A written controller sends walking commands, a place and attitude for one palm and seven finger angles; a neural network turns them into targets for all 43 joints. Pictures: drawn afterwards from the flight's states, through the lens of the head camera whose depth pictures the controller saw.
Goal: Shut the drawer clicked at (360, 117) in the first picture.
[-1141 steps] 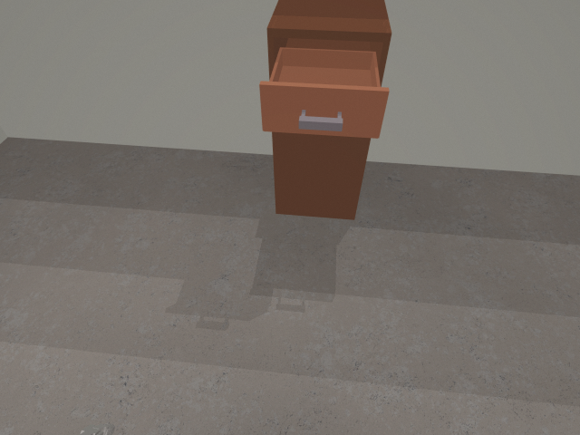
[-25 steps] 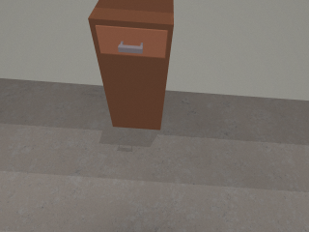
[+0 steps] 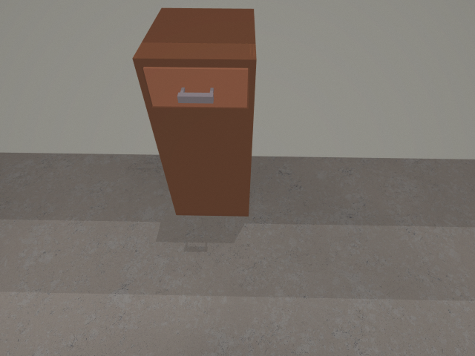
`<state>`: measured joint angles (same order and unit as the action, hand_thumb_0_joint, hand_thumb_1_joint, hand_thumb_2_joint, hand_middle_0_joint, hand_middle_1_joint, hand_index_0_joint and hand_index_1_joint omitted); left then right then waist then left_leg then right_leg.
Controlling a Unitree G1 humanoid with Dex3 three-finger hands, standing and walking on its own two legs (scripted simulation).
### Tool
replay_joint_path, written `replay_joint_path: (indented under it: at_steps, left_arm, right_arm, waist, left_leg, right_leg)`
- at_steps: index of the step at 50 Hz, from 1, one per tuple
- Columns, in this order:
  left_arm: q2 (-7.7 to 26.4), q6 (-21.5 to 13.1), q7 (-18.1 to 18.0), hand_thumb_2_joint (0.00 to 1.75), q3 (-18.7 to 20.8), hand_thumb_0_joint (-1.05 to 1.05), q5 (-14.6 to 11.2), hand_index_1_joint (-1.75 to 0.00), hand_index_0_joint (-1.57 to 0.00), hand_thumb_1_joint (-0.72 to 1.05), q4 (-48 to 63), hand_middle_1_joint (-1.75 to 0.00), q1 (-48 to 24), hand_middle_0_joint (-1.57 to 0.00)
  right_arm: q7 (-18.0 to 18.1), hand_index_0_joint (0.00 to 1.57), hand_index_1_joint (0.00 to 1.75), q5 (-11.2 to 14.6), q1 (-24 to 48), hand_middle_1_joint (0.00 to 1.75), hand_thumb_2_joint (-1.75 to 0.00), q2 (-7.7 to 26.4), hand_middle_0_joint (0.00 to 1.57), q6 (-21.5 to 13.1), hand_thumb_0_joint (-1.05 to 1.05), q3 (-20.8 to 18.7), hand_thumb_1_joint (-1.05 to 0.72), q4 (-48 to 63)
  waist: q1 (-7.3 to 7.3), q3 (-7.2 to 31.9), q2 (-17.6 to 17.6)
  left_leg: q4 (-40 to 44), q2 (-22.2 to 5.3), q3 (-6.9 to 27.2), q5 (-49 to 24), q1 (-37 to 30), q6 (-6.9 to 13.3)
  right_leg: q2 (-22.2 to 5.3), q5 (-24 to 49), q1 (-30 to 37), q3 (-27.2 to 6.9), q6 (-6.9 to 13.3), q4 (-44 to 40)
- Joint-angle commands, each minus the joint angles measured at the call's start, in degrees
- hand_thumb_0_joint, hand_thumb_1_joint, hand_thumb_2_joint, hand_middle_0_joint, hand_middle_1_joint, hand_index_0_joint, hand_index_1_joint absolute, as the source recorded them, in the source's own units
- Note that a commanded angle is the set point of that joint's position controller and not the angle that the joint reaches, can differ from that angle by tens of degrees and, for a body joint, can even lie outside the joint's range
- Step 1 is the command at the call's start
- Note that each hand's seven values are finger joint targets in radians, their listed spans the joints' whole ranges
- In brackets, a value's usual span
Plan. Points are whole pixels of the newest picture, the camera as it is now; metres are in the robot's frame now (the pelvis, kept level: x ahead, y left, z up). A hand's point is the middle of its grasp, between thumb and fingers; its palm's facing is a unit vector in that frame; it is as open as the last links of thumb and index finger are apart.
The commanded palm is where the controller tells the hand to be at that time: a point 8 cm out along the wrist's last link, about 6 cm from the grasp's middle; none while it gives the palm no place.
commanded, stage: let the arm hang, fingers relaxed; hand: left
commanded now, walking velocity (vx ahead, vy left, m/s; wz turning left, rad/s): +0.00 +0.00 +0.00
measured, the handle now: (196, 94) +0.87 +0.18 -0.03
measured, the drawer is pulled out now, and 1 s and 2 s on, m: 0.00 0.00 0.00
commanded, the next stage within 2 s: look to check the result in 0.18 s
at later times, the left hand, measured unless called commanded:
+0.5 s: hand out of the picture +0.01 +0.18 -0.17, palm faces +0.02 -0.97 -0.24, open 7.4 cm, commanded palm none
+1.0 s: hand out of the picture +0.06 +0.18 -0.16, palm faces +0.01 -0.96 -0.27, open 7.4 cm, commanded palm none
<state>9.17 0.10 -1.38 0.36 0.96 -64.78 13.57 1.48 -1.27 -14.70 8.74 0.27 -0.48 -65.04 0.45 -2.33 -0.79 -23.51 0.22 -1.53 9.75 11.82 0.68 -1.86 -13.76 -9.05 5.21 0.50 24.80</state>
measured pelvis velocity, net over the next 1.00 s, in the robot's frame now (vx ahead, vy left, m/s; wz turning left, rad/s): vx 0.02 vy -0.03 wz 0.00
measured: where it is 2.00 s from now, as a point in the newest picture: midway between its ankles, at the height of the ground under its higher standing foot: outside the picture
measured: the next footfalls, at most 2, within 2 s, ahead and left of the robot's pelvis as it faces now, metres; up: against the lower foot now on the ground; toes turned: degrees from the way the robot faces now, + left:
none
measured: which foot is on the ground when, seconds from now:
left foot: down 0.00-1.00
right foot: down 0.00-1.00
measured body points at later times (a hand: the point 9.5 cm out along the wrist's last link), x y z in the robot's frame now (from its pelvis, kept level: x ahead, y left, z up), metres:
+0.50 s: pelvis +0.01 -0.01 +0.00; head +0.03 -0.02 +0.45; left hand +0.01 +0.23 -0.15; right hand +0.02 -0.25 -0.16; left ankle +0.03 +0.11 -0.74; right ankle +0.00 -0.11 -0.74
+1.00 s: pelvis +0.02 -0.03 +0.00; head +0.04 -0.04 +0.45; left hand +0.06 +0.23 -0.14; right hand +0.06 -0.28 -0.16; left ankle +0.03 +0.11 -0.74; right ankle +0.00 -0.11 -0.74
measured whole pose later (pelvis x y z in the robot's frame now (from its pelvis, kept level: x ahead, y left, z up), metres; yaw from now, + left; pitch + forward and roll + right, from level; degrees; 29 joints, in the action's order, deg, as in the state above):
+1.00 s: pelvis +0.02 -0.03 +0.00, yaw +0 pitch -2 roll +0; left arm 12.5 -0.6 -1.1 1.2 0.8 -65.0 10.2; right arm 1.6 -1.2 -10.4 12.9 0.0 -0.8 -65.1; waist 0.4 -3.4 -1.2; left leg -20.8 -1.8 -0.8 10.2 9.0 -1.6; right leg 0.4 -13.9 -5.8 5.9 2.4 21.2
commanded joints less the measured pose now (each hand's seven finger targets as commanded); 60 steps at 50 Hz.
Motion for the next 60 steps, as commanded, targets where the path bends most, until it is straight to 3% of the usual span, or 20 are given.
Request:
replay_joint_path:
  at_steps: [1, 7, 22, 60]
  left_arm:
    - [7.8, -0.6, -0.4, 0.90, 1.6, 0.00, -0.3, -0.30, -0.20, 0.90, 1.1, -0.30, 4.0, -0.20]
    - [7.7, -0.8, -0.4, 0.90, 1.9, 0.00, -0.3, -0.30, -0.20, 0.90, 1.2, -0.30, 3.4, -0.20]
    - [9.6, -1.0, -0.3, 0.90, 2.1, 0.00, -0.4, -0.30, -0.20, 0.90, 0.8, -0.30, 2.1, -0.20]
    - [14.3, -1.8, -0.3, 0.90, 2.8, 0.00, -0.4, -0.30, -0.20, 0.90, 2.4, -0.30, -2.6, -0.20]
  right_arm:
    - [0.2, 0.20, 0.30, 0.2, -3.7, 0.30, -0.90, 5.4, 0.20, -0.5, 0.00, -1.0, -0.90, 1.0]
    - [0.5, 0.20, 0.30, 0.2, -3.3, 0.30, -0.90, 6.2, 0.20, -0.9, 0.00, -1.1, -0.90, 1.2]
    - [0.4, 0.20, 0.30, 0.3, -1.7, 0.30, -0.90, 8.1, 0.20, -0.6, 0.00, -1.4, -0.90, 1.2]
    - [0.4, 0.20, 0.30, 0.3, 3.3, 0.30, -0.90, 13.0, 0.20, -0.9, 0.00, -1.6, -0.90, 2.0]
  waist:
    - [-0.48, -3.0, -0.4]
    - [-0.51, -1.1, -0.5]
    - [-0.21, -1.1, 1.0]
    - [-0.33, 1.8, 1.2]
  left_leg:
    - [4.9, -5.3, 5.3, -1.1, 0.9, 1.0]
    - [4.4, -5.7, 5.4, -5.1, -0.4, 1.1]
    - [4.0, -5.9, 4.8, -4.0, -2.2, 0.8]
    - [4.6, -6.9, 4.5, -10.2, -5.2, 0.1]
  right_leg:
    - [-5.0, -2.0, -3.3, -5.2, 2.2, -7.1]
    - [-5.0, 1.9, -1.4, -5.2, 2.3, -6.5]
    - [-5.2, 0.4, -1.9, -5.9, 2.6, -8.5]
    - [-5.9, 14.1, 3.2, -6.0, 2.2, -9.0]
